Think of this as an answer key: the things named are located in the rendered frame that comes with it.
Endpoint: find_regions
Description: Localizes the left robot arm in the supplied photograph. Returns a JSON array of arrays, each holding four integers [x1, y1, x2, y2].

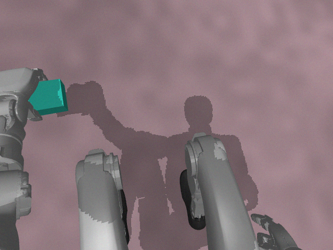
[[0, 91, 32, 250]]

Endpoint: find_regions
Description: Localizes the left robot hand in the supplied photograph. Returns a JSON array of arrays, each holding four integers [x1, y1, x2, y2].
[[0, 67, 48, 121]]

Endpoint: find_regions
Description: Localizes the right robot hand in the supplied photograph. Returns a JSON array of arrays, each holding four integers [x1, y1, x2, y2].
[[251, 214, 298, 250]]

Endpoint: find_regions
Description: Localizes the right robot foot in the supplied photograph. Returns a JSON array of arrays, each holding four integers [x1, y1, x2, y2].
[[180, 169, 206, 230]]

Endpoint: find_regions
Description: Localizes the left robot foot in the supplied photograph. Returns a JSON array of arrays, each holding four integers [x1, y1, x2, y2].
[[120, 190, 130, 245]]

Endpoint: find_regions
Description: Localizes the small box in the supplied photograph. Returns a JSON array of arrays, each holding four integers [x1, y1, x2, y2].
[[28, 79, 68, 116]]

